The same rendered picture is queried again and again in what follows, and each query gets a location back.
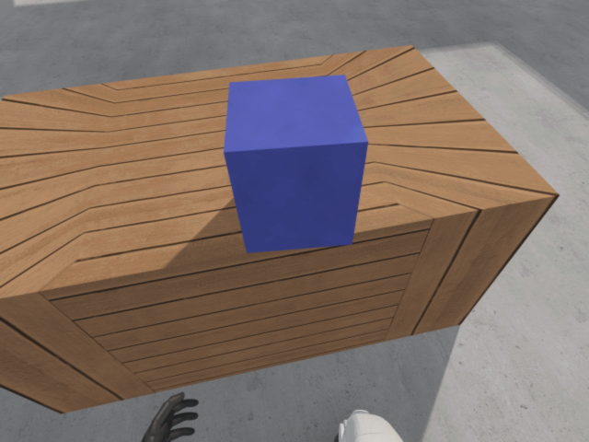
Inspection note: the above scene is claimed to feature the left robot hand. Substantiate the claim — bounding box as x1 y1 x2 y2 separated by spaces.
141 392 199 442

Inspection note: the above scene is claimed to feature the right robot shin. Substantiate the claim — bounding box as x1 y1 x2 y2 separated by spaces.
350 410 369 417

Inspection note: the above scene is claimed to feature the carton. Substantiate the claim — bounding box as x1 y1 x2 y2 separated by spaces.
224 75 368 253

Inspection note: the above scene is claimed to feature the pedestal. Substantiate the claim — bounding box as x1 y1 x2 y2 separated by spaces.
0 45 560 414

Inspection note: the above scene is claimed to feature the robot right thigh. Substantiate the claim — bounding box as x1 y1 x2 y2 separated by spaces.
339 413 403 442

